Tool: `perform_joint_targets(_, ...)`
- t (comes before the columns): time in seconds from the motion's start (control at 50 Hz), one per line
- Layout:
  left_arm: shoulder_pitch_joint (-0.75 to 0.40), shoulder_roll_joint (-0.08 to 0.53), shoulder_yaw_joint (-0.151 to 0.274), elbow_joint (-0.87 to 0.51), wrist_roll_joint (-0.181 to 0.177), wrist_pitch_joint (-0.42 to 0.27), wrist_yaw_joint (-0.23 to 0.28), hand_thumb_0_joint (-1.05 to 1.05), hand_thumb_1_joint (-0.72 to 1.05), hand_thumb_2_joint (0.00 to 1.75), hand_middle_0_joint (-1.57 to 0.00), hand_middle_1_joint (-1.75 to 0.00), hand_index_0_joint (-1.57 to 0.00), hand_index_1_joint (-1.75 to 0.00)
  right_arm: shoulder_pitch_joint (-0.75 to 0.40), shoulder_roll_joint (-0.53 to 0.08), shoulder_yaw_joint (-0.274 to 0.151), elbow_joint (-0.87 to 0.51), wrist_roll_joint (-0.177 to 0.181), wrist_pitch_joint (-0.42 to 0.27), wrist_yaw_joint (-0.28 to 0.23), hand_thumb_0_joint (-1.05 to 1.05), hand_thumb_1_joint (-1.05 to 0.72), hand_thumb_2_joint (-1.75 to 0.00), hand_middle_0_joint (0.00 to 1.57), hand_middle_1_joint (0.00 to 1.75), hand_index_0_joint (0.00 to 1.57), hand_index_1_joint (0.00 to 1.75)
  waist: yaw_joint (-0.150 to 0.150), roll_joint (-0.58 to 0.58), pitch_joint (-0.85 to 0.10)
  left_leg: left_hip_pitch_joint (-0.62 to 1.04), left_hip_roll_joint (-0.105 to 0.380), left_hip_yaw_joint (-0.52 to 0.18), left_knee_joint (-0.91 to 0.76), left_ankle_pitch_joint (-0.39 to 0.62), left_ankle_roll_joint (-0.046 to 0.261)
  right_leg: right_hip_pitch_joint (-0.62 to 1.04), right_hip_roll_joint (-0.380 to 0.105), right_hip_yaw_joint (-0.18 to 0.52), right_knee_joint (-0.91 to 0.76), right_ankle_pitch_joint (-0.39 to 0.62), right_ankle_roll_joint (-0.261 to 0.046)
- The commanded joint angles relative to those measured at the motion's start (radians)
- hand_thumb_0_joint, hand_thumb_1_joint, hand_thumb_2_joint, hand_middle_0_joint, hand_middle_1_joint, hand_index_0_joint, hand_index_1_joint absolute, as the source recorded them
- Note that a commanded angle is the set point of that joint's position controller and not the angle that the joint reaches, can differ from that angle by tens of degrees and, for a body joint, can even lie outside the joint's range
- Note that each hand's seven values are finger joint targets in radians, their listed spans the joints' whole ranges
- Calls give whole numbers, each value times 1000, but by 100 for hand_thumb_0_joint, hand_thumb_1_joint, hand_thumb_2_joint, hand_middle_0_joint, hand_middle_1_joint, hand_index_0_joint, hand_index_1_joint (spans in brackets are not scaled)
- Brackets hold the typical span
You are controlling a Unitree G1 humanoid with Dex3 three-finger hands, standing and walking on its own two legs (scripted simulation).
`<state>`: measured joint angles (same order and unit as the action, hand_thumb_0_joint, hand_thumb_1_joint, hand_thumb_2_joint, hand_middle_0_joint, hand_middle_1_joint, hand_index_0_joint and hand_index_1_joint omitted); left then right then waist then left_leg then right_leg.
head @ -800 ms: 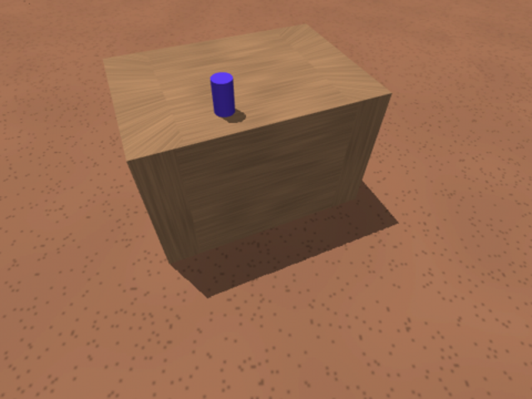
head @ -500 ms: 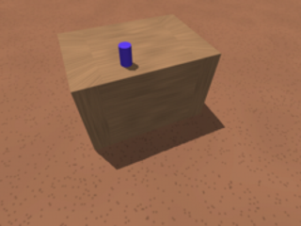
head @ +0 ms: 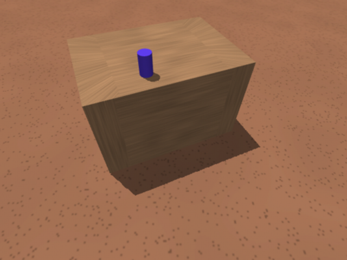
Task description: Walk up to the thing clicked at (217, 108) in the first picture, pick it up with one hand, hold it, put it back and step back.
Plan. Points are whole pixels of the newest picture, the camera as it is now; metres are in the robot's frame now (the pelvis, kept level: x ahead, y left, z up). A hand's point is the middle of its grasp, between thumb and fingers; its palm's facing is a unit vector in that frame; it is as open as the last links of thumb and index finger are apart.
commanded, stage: stand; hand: right
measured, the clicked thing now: (145, 63) +1.00 +0.16 -0.12
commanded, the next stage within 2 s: walk up in 0.32 s
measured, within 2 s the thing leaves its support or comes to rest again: neither
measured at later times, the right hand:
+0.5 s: hand out of the picture +0.10 -0.25 -0.15, palm faces -0.14 +0.92 -0.35, open 7.3 cm
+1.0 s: hand (228, 216) +0.28 -0.15 -0.16, palm faces -0.26 +0.90 -0.34, open 7.3 cm
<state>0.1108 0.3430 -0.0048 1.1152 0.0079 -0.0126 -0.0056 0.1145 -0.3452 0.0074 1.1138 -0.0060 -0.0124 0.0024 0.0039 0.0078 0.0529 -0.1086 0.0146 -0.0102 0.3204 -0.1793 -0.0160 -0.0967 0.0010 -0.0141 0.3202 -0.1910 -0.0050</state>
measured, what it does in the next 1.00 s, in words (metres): walks ahead, turning left: left foot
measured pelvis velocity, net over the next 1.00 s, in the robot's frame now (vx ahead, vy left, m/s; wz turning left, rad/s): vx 0.19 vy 0.10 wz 0.28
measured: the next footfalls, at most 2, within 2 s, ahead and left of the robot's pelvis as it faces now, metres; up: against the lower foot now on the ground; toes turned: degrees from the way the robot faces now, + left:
left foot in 0.64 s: +0.17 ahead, +0.25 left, +0.00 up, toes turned +15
right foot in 1.06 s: +0.39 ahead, +0.00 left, +0.00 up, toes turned +13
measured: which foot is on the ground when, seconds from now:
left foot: down 0.00-0.36, up 0.38-0.62, down 0.64-1.00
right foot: down 0.00-0.68, up 0.70-1.00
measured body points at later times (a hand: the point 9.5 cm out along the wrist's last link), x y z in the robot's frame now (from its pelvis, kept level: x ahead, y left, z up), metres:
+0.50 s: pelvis +0.02 +0.02 +0.00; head +0.03 +0.02 +0.44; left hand +0.06 +0.35 -0.12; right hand +0.11 -0.30 -0.12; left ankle +0.03 +0.15 -0.71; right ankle -0.01 -0.11 -0.75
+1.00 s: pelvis +0.19 +0.10 -0.02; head +0.20 +0.10 +0.43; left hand +0.19 +0.43 -0.12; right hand +0.29 -0.20 -0.13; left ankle +0.13 +0.23 -0.75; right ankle +0.34 -0.01 -0.73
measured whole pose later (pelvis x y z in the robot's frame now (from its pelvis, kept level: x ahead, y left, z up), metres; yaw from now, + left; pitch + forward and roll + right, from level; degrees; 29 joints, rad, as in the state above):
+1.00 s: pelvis +0.19 +0.10 -0.02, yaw +16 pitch -3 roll +2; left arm 0.24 0.42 0.08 0.88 0.02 -0.02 -0.09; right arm 0.41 -0.37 -0.05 0.86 -0.02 -0.07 0.05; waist -0.03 -0.04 0.06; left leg -0.16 0.01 -0.02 0.54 -0.33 -0.01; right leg -0.47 -0.10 -0.02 0.75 -0.28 -0.03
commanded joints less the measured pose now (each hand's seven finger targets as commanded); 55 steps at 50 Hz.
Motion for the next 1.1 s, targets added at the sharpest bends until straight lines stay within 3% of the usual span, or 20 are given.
perform_joint_targets(0.0, -36, 210, 42, -54, 2, -22, 15, 0, 90, 90, -20, -30, -20, -30, -42, -210, -39, -57, -1, -19, -13, 0, -90, -90, 20, 30, 20, 30, 1, -12, -70, 12, 113, -87, -34, 130, 40, 1, -132, 99, -58, 141, -19)
perform_joint_targets(0.28, -29, 213, 41, -53, 1, -23, 16, 0, 90, 90, -20, -30, -20, -30, -42, -217, -39, -55, -2, -20, -13, 0, -90, -90, 20, 30, 20, 30, 0, 1, -86, 26, 117, -88, -27, 167, 40, 16, -136, 98, -49, 180, -20)
perform_joint_targets(0.3, 47, 334, 122, -105, 10, -43, 1, 0, 90, 90, -20, -30, -20, -30, 5, -289, -102, -126, -16, -12, 15, 0, -90, -90, 20, 30, 20, 30, 38, -16, -146, -144, 46, -113, 100, -204, 105, 169, -92, 51, 38, -262, -50)
perform_joint_targets(0.32, 120, 346, 139, -88, 23, -44, -1, 0, 90, 90, -20, -30, -20, -30, -34, -273, -102, -152, -23, -2, 30, 0, -90, -90, 20, 30, 20, 30, 81, -46, -70, -392, 14, -77, 167, -385, 88, 259, -164, 153, -18, -484, -100)
perform_joint_targets(0.34, 144, 386, 160, -93, 33, -47, 3, 0, 90, 90, -20, -30, -20, -30, -89, -251, -98, -191, -30, 6, 38, 0, -90, -90, 20, 30, 20, 30, 108, -183, -12, -527, -13, 5, 416, -292, 65, 254, -328, 317, -166, -581, -166)
perform_joint_targets(0.38, 79, 370, 168, -167, 36, -58, 4, 0, 90, 90, -20, -30, -20, -30, -90, -254, -112, -229, -46, 11, 52, 0, -90, -90, 20, 30, 20, 30, 93, -128, 71, -595, 80, -41, 600, -272, 39, 92, -485, 405, -236, -571, -261)
perform_joint_targets(0.5, -14, 341, 165, -255, 44, -79, -15, 0, 90, 90, -20, -30, -20, -30, 56, -236, -140, -241, -29, -3, 96, 0, -90, -90, 20, 30, 20, 30, 10, -129, 55, -399, 139, -31, 427, -163, 14, 19, -319, 54, -134, -243, -189)
perform_joint_targets(0.58, -8, 338, 157, -273, 37, -63, -35, 0, 90, 90, -20, -30, -20, -30, 178, -223, -161, -224, -27, -13, 92, 0, -90, -90, 20, 30, 20, 30, -44, -131, 5, -75, 42, 144, 277, 44, 9, -176, -239, -105, 59, -237, -128)
perform_joint_targets(0.62, 54, 279, 138, -283, 42, -50, -37, 0, 90, 90, -20, -30, -20, -30, 329, -286, -190, -178, -30, -20, 69, 0, -90, -90, 20, 30, 20, 30, -101, 57, -87, 145, -28, 159, 314, -78, 33, -284, -185, -147, 391, -158, -105)
perform_joint_targets(0.64, 104, 218, 120, -291, 39, -41, -42, 0, 90, 90, -20, -30, -20, -30, 411, -356, -209, -171, -34, -25, 53, 0, -90, -90, 20, 30, 20, 30, -140, 249, -82, 224, 45, -30, 192, -305, 95, -434, -115, -172, 685, -238, -80)
perform_joint_targets(0.66, 108, 162, 99, -328, 25, -41, -44, 0, 90, 90, -20, -30, -20, -30, 424, -442, -212, -204, -39, -36, 42, 0, -90, -90, 20, 30, 20, 30, -131, 433, -53, 196, 291, -575, -46, -570, 198, -635, 5, -129, 908, -459, -40)
perform_joint_targets(0.68, 40, 290, 124, -344, 21, -42, -38, 0, 90, 90, -20, -30, -20, -30, 357, -481, -213, -241, -6, -40, 49, 0, -90, -90, 20, 30, 20, 30, -129, 243, -67, 95, 391, -851, -185, -643, 303, -576, -31, 35, 919, -446, -51)
perform_joint_targets(0.7, 5, 328, 122, -341, 22, -46, -35, 0, 90, 90, -20, -30, -20, -30, 304, -485, -214, -259, 4, -41, 43, 0, -90, -90, 20, 30, 20, 30, -104, 163, -2, 24, 418, -863, -192, -593, 328, -590, -77, 76, 926, -382, -49)
perform_joint_targets(0.76, 164, 301, 125, -255, -8, -39, -38, 0, 90, 90, -20, -30, -20, -30, 202, -355, -161, -304, -4, -66, 26, 0, -90, -90, 20, 30, 20, 30, 3, 90, -6, -49, 242, -367, -24, -228, 223, -478, -149, 74, 790, -202, -49)
perform_joint_targets(0.9, 106, 270, 141, -314, 13, -32, -68, 0, 90, 90, -20, -30, -20, -30, 239, -358, -161, -348, -12, -88, 24, 0, -90, -90, 20, 30, 20, 30, -9, 164, 51, -188, 226, -250, -52, -238, 253, -363, -133, 19, 451, -99, -13)
perform_joint_targets(0.96, 115, 269, 155, -315, 17, -42, -73, 0, 90, 90, -20, -30, -20, -30, 222, -340, -156, -371, -11, -90, 24, 0, -90, -90, 20, 30, 20, 30, 8, 129, 37, -290, 203, -210, -13, -238, 221, -219, -90, -25, 389, -47, -22)
perform_joint_targets(1.02, 297, 278, 178, -268, 21, -56, -63, 0, 90, 90, -20, -30, -20, -30, 184, -292, -136, -394, -15, -79, 20, 0, -90, -90, 20, 30, 20, 30, 112, 22, -28, -415, 136, -137, 250, -213, 166, 79, -43, -48, 298, -50, -31)
perform_joint_targets(1.04, 382, 323, 195, -251, 30, -69, -51, 0, 90, 90, -20, -30, -20, -30, 228, -223, -116, -393, -11, -76, 19, 0, -90, -90, 20, 30, 20, 30, 151, -192, -64, -489, 47, -57, 548, -194, 132, 172, -100, 73, 162, -235, -42)
perform_joint_targets(1.06, 419, 393, 202, -270, 38, -86, -40, 0, 90, 90, -20, -30, -20, -30, 251, -156, -94, -408, -3, -75, 13, 0, -90, -90, 20, 30, 20, 30, 149, -379, -32, -642, -111, -19, 828, -346, 78, 154, -337, 499, -60, -524, -85)
perform_joint_targets(1.08, 313, 400, 192, -310, 27, -88, -38, 0, 90, 90, -20, -30, -20, -30, 275, -231, -111, -390, -4, -65, 3, 0, -90, -90, 20, 30, 20, 30, 96, -235, -5, -649, -83, -80, 918, -332, 64, 80, -444, 678, -186, -657, -152)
